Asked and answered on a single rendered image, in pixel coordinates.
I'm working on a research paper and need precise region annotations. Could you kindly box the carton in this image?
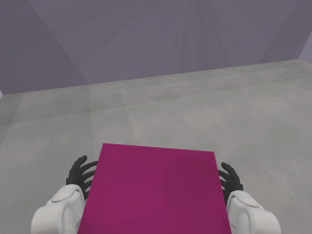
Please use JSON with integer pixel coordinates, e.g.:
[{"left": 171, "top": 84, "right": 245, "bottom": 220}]
[{"left": 77, "top": 143, "right": 232, "bottom": 234}]

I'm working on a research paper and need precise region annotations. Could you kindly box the robot left hand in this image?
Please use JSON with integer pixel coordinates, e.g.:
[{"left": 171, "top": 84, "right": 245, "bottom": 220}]
[{"left": 66, "top": 155, "right": 98, "bottom": 202}]

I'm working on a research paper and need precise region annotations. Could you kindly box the robot right hand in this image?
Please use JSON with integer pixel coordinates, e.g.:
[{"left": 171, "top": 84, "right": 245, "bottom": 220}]
[{"left": 218, "top": 162, "right": 244, "bottom": 209}]

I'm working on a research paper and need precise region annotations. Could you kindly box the left robot forearm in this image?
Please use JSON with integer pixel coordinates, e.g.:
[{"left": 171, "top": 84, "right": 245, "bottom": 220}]
[{"left": 30, "top": 184, "right": 85, "bottom": 234}]

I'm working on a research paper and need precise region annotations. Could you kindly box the right robot forearm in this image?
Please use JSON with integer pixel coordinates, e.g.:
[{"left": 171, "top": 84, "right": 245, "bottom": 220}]
[{"left": 226, "top": 190, "right": 282, "bottom": 234}]

